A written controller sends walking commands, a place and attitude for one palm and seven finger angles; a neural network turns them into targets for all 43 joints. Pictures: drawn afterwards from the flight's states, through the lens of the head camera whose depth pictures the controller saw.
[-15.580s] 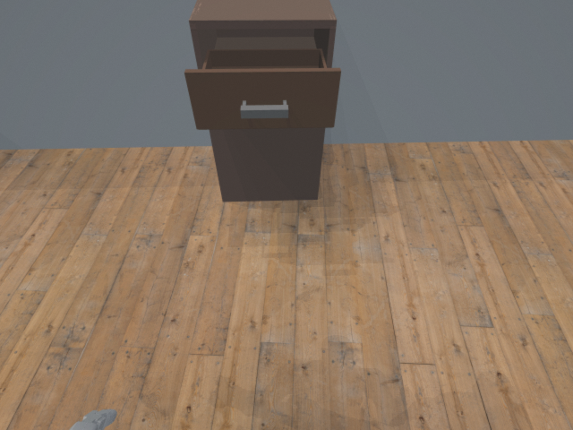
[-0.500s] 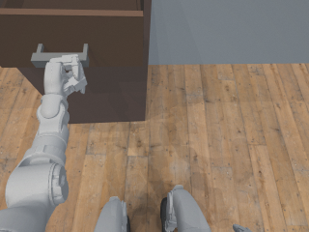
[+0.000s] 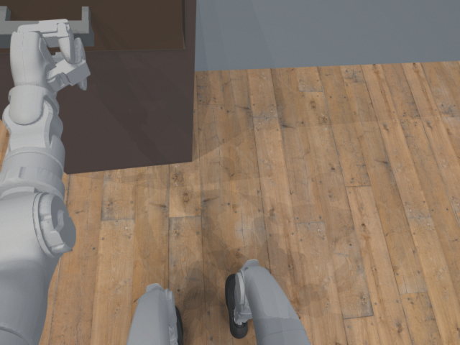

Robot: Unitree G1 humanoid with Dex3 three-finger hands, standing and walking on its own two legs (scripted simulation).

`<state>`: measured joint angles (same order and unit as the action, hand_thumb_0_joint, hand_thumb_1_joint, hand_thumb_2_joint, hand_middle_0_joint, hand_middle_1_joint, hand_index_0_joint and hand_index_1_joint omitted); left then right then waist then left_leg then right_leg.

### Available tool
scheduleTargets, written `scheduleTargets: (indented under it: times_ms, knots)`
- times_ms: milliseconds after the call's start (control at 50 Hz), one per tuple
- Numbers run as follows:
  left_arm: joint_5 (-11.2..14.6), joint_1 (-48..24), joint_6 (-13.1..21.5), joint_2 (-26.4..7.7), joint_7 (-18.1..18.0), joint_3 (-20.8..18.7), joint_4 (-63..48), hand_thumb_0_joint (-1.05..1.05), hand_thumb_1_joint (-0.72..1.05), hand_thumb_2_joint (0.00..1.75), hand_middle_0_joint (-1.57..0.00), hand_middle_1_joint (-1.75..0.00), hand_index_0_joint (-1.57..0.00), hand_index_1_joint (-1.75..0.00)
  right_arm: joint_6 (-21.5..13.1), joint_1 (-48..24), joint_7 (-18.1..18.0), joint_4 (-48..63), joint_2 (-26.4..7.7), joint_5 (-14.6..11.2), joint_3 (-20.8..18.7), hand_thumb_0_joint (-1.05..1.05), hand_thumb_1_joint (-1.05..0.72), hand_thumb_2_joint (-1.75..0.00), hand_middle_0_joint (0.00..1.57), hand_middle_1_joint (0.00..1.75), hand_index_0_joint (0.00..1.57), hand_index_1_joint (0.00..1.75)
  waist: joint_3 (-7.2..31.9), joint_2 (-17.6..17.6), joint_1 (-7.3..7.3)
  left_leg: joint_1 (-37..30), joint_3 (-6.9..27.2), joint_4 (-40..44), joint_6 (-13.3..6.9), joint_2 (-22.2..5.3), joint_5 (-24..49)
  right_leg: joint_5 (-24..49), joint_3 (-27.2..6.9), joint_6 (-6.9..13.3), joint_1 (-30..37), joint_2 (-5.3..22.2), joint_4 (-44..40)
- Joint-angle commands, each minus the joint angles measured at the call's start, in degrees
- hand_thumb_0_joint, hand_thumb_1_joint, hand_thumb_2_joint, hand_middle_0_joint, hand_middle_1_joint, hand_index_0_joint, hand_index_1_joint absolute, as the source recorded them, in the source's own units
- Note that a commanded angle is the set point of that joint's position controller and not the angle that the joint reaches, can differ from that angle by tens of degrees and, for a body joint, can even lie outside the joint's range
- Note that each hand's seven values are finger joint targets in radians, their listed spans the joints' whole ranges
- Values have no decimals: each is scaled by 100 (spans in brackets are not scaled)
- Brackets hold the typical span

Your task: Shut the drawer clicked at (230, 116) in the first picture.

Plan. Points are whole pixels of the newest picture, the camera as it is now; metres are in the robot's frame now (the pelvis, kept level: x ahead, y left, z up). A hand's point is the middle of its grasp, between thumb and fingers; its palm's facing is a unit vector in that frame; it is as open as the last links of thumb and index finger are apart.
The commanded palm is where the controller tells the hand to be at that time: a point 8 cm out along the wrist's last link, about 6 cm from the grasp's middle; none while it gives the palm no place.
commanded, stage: push the drawer shut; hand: left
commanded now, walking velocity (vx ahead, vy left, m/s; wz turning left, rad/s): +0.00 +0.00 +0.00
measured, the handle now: (45, 23) +0.64 +0.21 +0.06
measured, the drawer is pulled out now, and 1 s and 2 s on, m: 0.00 0.00 0.00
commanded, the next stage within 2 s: pull the fist back off the drawer in 0.28 s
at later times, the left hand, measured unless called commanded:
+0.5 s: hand (70, 57) +0.57 +0.18 +0.05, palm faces +0.00 -1.00 -0.05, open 3.2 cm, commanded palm +0.58 +0.19 +0.06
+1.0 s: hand (83, 63) +0.56 +0.16 +0.05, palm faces +0.03 -1.00 -0.03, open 3.1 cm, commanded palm +0.52 +0.19 +0.06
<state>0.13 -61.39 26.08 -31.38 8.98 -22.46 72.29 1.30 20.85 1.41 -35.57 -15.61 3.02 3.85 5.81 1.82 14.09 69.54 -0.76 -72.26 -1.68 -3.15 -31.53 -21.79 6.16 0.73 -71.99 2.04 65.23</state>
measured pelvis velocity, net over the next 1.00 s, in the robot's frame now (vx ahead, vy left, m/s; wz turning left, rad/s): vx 0.01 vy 0.01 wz -0.01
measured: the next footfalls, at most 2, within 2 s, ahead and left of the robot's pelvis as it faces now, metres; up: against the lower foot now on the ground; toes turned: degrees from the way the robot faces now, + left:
none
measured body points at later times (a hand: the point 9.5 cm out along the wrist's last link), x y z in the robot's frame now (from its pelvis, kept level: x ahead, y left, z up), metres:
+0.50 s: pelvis -0.01 +0.01 -0.01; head +0.18 +0.05 +0.39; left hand +0.57 +0.23 +0.06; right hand -0.03 -0.26 -0.10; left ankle +0.01 +0.10 -0.62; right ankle +0.07 -0.12 -0.62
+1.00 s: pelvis +0.01 +0.01 +0.01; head +0.18 +0.03 +0.42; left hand +0.55 +0.21 +0.06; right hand -0.01 -0.24 -0.10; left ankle +0.01 +0.10 -0.62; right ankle +0.07 -0.12 -0.62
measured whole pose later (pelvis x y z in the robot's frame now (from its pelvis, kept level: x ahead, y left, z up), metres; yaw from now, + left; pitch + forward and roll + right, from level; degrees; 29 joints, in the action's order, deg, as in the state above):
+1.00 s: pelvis +0.01 +0.01 +0.01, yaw -1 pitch +28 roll -4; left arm 0.9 -57.3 23.9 -28.4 6.2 -22.2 67.0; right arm 3.1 22.5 3.4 -33.9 -14.7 3.2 4.1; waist 6.2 2.3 13.4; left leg 67.8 -1.3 -70.9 -2.1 -3.3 -31.7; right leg -21.5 5.1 0.2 -70.4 1.2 63.5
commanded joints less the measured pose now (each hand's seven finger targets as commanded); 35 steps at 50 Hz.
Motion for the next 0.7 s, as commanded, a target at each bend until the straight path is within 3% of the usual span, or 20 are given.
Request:
scheduleTargets:
  times_ms: [0, 60, 100, 180, 220, 260, 340, 380, 400, 460, 520, 540, 580, 620, 680]
  knots:
    - [73, -3329, 319, -1478, -190, -237, -1278, 0, 90, 90, -140, -160, -140, -160, -2, 1226, -55, 155, -1138, 39, -387, 0, -90, -90, 20, 30, 20, 30, 3323, 1084, 282, -1930, 572, 912, 0, 178, 1796, 611, -396, 30, 1793, -346, -609]
    - [12, -3563, 298, -1382, -227, -153, -1358, 0, 90, 90, -140, -160, -140, -160, 38, 1300, -23, 114, -1124, 76, -394, 0, -90, -90, 20, 30, 20, 30, 3461, 1274, 331, -2172, 633, 880, 49, 149, 2006, 689, -349, 25, 1633, -346, -590]
    - [21, -3786, 285, -1309, -249, -77, -1328, 0, 90, 90, -140, -160, -140, -160, 60, 1365, -28, 71, -1139, 85, -398, 0, -90, -90, 20, 30, 20, 30, 3347, 1178, 467, -2215, 709, 862, 46, 127, 2043, 701, -314, 22, 1458, -358, -576]
    - [-57, -4182, 198, -1403, -333, -5, -1159, 0, 90, 90, -140, -160, -140, -160, 59, 1382, -47, -19, -1157, 95, -351, 0, -90, -90, 20, 30, 20, 30, 3055, 1192, 616, -1908, 706, 881, 24, 143, 1540, 395, -315, 13, 1306, -353, -633]
    - [-86, -4395, 211, -1370, -345, 88, -1244, 0, 90, 90, -140, -160, -140, -160, 25, 1411, -51, -41, -1170, 109, -347, 0, -90, -90, 20, 30, 20, 30, 3226, 1501, 652, -2182, 781, 896, 65, 142, 1555, 374, -280, 36, 1091, -357, -589]
    - [-77, -4425, 148, -1380, -362, 121, -1012, 0, 90, 90, -140, -160, -140, -160, 8, 1386, -66, -48, -1174, 107, -312, 0, -90, -90, 20, 30, 20, 30, 3045, 1365, 726, -1907, 761, 864, 33, 156, 1337, 265, -303, 32, 1087, -359, -617]
    - [-76, -4728, 99, -1235, -366, 347, -1055, 0, 90, 90, -140, -160, -140, -160, -68, 1367, -96, -55, -1194, 101, -286, 0, -90, -90, 20, 30, 20, 30, 3092, 1572, 836, -1998, 856, 914, 41, 147, 1067, 128, -275, 39, 830, -346, -594]
    - [-98, -4684, 30, -1496, -389, 196, -905, 0, 90, 90, -140, -160, -140, -160, -91, 1362, -116, -56, -1215, 98, -256, 0, -90, -90, 20, 30, 20, 30, 3065, 1497, 824, -1765, 809, 879, 18, 159, 909, 50, -304, 34, 923, -347, -601]
    - [-102, -4714, 26, -1470, -376, 236, -911, 0, 90, 90, -140, -160, -140, -160, -102, 1389, -112, -52, -1217, 105, -246, 0, -90, -90, 20, 30, 20, 30, 3100, 1657, 816, -1885, 856, 914, 35, 158, 923, 43, -277, 53, 847, -349, -574]
    - [-114, -4661, -49, -1333, -357, 297, -887, 0, 90, 90, -140, -160, -140, -160, -100, 1367, -85, -18, -1217, 116, -248, 0, -90, -90, 20, 30, 20, 30, 3121, 1615, 800, -1886, 882, 911, 43, 151, 897, 60, -261, 54, 834, -339, -561]
    - [-151, -4657, -31, -1323, -349, 279, -1090, 0, 90, 90, -140, -160, -140, -160, -103, 1397, -28, 21, -1233, 143, -266, 0, -90, -90, 20, 30, 20, 30, 3387, 1836, 674, -2232, 1013, 941, 113, 129, 1024, 125, -209, 79, 725, -329, -474]
    - [-140, -4563, -59, -1075, -348, 428, -997, 0, 90, 90, -140, -160, -140, -160, -96, 1371, -8, 17, -1218, 138, -283, 0, -90, -90, 20, 30, 20, 30, 3316, 1817, 685, -2236, 1043, 958, 122, 129, 945, 99, -206, 75, 659, -318, -487]
    - [-102, -4380, -126, -1080, -365, 353, -883, 0, 90, 90, -140, -160, -140, -160, -94, 1353, 6, 24, -1221, 135, -273, 0, -90, -90, 20, 30, 20, 30, 3060, 1507, 695, -1910, 949, 957, 55, 135, 695, -7, -241, 51, 792, -325, -559]
    - [-122, -4309, -111, -1309, -362, 196, -980, 0, 90, 90, -140, -160, -140, -160, -89, 1366, 16, 78, -1231, 126, -259, 0, -90, -90, 20, 30, 20, 30, 3138, 1533, 594, -1829, 899, 981, 48, 154, 699, -38, -253, 67, 971, -327, -553]
    - [-81, -3996, -70, -1177, -350, 198, -1154, 0, 90, 90, -140, -160, -140, -160, -77, 1349, 41, 130, -1189, 114, -291, 0, -90, -90, 20, 30, 20, 30, 3324, 1415, 477, -1903, 850, 987, 41, 157, 869, 51, -274, 64, 1183, -327, -573]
